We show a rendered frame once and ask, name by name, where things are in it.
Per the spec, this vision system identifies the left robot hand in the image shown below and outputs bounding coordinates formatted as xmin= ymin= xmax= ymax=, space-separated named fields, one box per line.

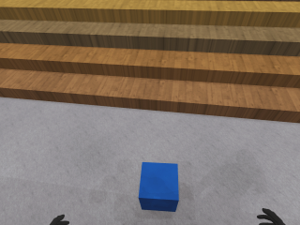
xmin=50 ymin=214 xmax=69 ymax=225

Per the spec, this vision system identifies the right robot hand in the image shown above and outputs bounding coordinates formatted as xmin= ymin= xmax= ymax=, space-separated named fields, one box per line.
xmin=257 ymin=208 xmax=286 ymax=225

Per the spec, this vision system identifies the carton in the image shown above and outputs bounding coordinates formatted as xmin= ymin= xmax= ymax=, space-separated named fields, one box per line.
xmin=138 ymin=162 xmax=179 ymax=212

